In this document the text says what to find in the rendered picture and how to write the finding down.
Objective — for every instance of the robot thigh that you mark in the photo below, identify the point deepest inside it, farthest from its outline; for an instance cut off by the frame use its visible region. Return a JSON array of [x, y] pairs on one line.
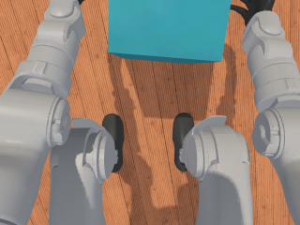
[[214, 157], [85, 161]]

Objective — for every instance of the robot right forearm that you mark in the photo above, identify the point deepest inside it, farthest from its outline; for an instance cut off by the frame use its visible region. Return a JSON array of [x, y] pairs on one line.
[[270, 61]]

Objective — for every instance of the robot right thigh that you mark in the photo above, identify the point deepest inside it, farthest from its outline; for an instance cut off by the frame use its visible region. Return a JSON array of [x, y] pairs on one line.
[[214, 157]]

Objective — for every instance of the right robot hand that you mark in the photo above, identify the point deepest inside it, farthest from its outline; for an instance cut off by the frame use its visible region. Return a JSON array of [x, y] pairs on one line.
[[253, 7]]

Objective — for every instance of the robot left forearm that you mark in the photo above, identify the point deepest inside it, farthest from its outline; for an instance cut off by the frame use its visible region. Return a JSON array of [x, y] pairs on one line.
[[53, 53]]

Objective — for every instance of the left robot upper arm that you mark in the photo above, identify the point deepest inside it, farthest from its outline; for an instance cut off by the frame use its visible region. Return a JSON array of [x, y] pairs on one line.
[[31, 124]]

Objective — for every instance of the right robot upper arm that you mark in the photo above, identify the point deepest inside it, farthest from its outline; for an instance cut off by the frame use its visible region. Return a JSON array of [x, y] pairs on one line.
[[276, 135]]

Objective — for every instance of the carton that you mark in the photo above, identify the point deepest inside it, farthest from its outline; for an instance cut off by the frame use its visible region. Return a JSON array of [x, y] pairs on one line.
[[172, 31]]

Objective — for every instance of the robot left thigh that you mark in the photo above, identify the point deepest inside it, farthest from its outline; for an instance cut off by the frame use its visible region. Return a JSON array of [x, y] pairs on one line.
[[85, 161]]

